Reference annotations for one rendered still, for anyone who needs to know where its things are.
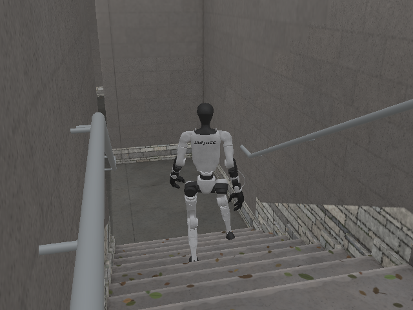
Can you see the robot left hand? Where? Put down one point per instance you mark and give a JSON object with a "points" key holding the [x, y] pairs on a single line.
{"points": [[179, 179]]}

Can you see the right robot upper arm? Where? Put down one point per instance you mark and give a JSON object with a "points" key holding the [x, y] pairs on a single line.
{"points": [[228, 148]]}

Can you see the humanoid robot head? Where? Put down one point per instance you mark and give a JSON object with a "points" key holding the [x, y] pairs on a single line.
{"points": [[205, 112]]}

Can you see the right robot thigh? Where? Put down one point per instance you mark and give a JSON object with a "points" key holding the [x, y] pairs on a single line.
{"points": [[221, 188]]}

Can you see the left robot upper arm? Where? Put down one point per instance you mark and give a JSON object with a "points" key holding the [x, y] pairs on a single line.
{"points": [[182, 147]]}

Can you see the right robot forearm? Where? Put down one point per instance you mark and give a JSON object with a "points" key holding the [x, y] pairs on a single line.
{"points": [[235, 178]]}

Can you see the robot right hand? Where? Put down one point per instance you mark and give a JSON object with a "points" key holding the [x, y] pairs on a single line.
{"points": [[240, 199]]}

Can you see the left robot forearm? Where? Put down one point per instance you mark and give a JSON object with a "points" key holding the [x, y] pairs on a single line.
{"points": [[175, 170]]}

